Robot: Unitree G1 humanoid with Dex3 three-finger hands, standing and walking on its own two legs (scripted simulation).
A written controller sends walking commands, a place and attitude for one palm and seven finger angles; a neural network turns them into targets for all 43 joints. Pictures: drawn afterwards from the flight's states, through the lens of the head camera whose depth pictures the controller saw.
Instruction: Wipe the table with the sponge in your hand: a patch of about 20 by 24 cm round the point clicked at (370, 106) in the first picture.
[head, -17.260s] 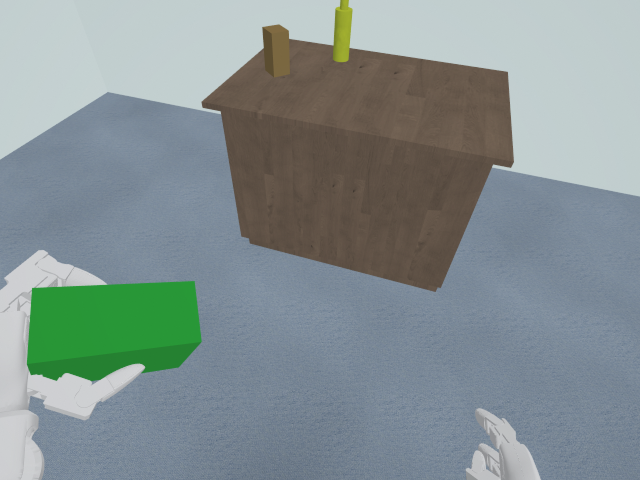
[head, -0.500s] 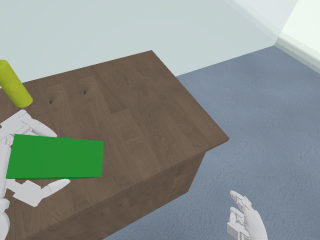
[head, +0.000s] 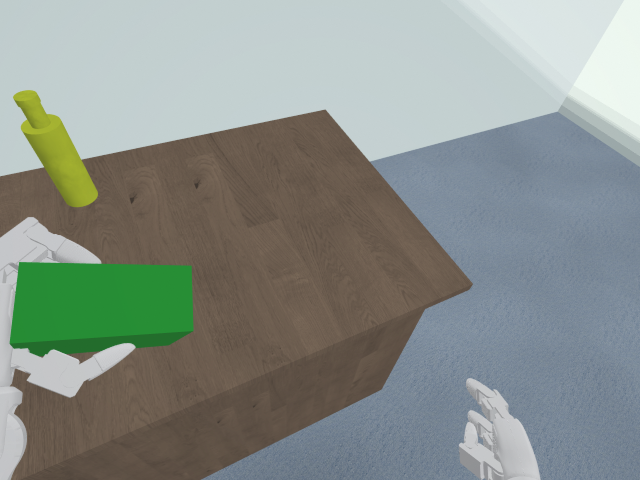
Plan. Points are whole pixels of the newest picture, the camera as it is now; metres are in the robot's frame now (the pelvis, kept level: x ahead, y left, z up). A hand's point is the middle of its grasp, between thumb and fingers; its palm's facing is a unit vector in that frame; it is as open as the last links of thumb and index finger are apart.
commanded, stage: come to a stop and stand still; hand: left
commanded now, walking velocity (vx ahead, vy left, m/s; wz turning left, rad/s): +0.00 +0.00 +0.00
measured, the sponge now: (133, 310) +0.24 +0.21 +0.13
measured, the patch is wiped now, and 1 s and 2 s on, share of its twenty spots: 0.00 0.00 0.00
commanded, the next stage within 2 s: look again from close up in 0.42 s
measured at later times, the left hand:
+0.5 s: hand (53, 303) +0.23 +0.27 +0.16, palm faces +0.36 -0.84 -0.41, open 10.4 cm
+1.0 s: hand (76, 308) +0.23 +0.25 +0.15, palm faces +0.36 -0.85 -0.39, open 10.4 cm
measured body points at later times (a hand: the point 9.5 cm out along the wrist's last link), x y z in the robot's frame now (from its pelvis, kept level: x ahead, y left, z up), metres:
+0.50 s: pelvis +0.01 +0.02 +0.00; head +0.03 +0.04 +0.45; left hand +0.20 +0.31 +0.18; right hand +0.19 -0.20 -0.07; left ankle +0.03 +0.07 -0.74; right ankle +0.03 -0.11 -0.74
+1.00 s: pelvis +0.01 +0.00 +0.00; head +0.03 +0.02 +0.45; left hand +0.20 +0.29 +0.17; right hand +0.19 -0.22 -0.07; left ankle +0.03 +0.07 -0.74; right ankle +0.03 -0.11 -0.74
